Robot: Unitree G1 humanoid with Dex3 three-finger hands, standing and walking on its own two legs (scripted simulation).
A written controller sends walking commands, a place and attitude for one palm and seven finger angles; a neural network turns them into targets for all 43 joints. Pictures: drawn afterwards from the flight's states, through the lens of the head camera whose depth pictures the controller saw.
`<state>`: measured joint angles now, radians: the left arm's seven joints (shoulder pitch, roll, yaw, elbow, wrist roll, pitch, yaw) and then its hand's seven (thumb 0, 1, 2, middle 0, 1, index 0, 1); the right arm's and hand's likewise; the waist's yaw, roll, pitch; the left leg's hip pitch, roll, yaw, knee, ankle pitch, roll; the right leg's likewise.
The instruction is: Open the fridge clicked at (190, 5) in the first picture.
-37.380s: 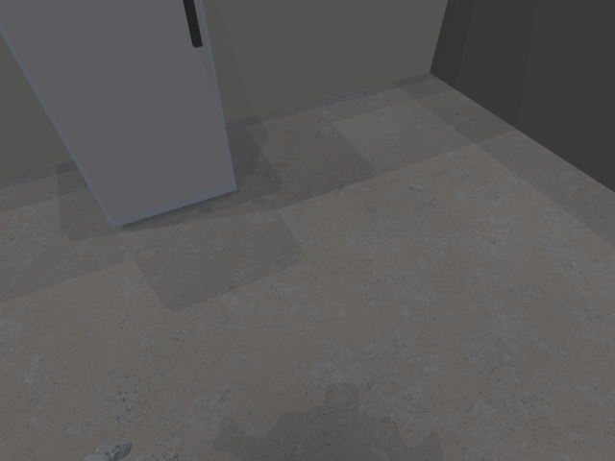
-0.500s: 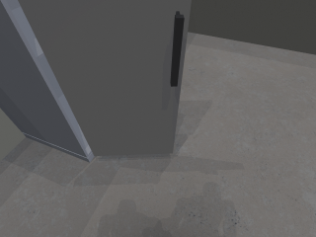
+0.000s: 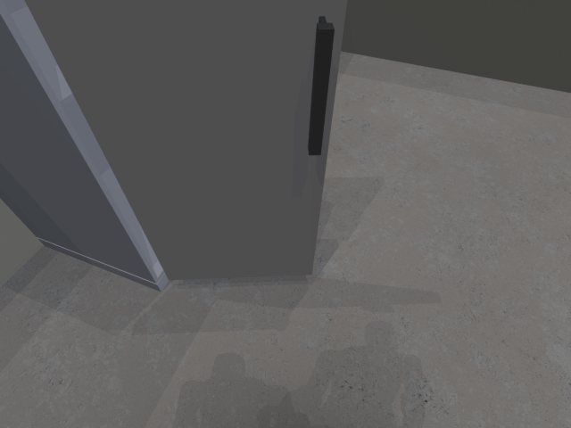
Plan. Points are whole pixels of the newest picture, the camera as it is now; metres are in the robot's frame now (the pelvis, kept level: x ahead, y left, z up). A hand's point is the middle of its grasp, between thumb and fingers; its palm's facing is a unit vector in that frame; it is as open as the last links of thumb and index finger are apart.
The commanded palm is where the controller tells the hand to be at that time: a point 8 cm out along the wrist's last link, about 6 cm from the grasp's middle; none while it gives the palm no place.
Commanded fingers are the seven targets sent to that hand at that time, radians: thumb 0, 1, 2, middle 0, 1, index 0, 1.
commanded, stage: look to check the result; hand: right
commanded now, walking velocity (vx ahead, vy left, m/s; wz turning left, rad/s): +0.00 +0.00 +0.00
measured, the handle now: (317, 92) +0.71 -0.02 +0.10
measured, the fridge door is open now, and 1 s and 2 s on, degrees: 66 66 66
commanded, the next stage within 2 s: stand and wait in 0.04 s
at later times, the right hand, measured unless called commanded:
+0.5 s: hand out of the picture +0.02 -0.17 -0.18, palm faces +0.02 +0.98 -0.18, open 7.4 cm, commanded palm none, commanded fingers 0.00 -0.90 -0.90 0.20 0.30 0.20 0.30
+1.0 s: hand out of the picture +0.02 -0.16 -0.18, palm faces +0.02 +0.98 -0.17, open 7.4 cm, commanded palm none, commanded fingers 0.00 -0.90 -0.90 0.20 0.30 0.20 0.30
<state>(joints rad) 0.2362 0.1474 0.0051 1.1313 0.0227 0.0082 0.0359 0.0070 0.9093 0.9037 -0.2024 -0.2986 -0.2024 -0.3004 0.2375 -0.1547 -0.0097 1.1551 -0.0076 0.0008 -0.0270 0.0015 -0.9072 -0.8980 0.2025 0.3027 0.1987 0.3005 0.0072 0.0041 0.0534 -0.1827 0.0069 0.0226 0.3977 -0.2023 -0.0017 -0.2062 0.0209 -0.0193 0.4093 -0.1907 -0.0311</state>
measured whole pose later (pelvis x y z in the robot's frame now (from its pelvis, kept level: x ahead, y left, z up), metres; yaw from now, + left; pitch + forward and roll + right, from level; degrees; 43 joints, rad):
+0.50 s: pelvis +0.01 +0.00 +0.00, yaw +0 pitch -1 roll +0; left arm 0.24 0.14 0.00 1.14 0.02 0.00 0.04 0.01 0.91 0.90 -0.20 -0.30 -0.20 -0.30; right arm 0.24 -0.15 -0.01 1.15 -0.01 0.00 -0.03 0.00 -0.91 -0.90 0.20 0.30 0.20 0.30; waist 0.01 0.00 0.05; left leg -0.16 0.00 0.02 0.39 -0.21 0.00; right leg -0.18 0.02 -0.02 0.40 -0.20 -0.03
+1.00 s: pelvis +0.01 +0.01 +0.00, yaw +0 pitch -1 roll +0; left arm 0.24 0.14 0.00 1.15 0.02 0.00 0.04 0.01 0.91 0.90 -0.20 -0.30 -0.20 -0.30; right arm 0.25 -0.15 -0.01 1.16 0.00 -0.01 -0.03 0.00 -0.91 -0.90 0.20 0.30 0.20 0.30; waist 0.01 0.01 0.05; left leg -0.15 0.00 0.02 0.38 -0.22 0.01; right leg -0.17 0.01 -0.02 0.39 -0.20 -0.02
